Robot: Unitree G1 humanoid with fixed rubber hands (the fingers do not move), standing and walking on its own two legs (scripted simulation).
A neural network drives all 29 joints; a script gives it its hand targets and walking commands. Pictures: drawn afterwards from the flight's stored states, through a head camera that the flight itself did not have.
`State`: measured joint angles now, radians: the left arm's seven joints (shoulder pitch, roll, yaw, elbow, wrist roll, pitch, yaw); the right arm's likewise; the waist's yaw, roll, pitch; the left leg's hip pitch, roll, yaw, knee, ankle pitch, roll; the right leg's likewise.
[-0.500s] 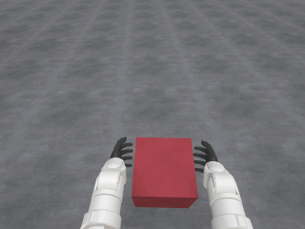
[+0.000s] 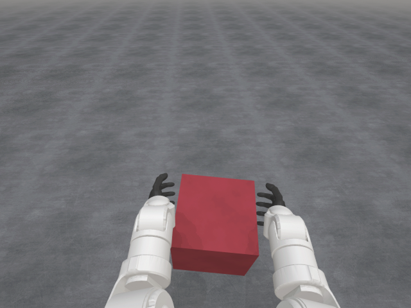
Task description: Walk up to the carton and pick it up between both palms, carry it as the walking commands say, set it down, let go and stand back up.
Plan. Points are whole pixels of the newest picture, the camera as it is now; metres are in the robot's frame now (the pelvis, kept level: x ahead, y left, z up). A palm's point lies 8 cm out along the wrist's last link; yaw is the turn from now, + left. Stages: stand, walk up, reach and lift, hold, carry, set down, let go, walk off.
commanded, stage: reach and lift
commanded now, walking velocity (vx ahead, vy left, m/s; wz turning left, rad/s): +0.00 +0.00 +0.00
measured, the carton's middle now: (213, 225) +0.35 +0.00 -0.03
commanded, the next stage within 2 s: hold in 1.06 s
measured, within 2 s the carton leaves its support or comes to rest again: neither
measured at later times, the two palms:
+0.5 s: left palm (156, 208) +0.33 +0.13 +0.06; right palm (276, 213) +0.33 -0.13 +0.05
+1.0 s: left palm (153, 214) +0.31 +0.13 +0.06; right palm (279, 222) +0.30 -0.13 +0.05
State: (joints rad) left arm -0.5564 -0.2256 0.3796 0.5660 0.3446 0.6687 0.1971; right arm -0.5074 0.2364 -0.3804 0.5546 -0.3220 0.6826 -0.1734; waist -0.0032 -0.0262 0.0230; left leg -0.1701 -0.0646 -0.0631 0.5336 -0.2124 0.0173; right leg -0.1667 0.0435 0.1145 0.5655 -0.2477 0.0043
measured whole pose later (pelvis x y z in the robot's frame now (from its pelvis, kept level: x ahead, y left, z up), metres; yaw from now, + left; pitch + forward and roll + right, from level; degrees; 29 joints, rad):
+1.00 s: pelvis +0.01 -0.01 +0.01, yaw +0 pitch -9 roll +1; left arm -0.36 -0.18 0.23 0.38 0.27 0.75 0.08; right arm -0.33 0.17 -0.20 0.40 -0.27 0.77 -0.08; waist 0.02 0.00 0.01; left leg -0.11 -0.06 -0.08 0.48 -0.21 0.01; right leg -0.10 0.05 0.10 0.52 -0.24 -0.01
